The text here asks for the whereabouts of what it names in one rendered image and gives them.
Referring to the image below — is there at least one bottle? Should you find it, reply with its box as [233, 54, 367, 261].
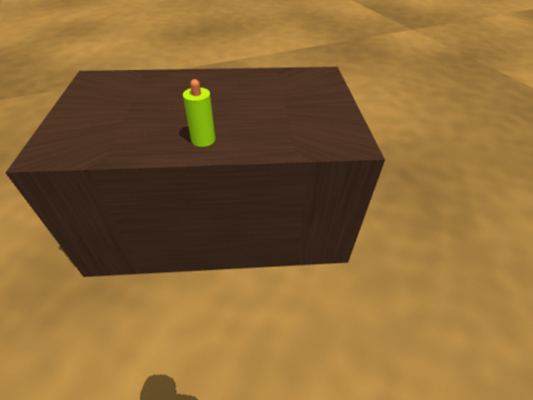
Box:
[182, 79, 216, 147]

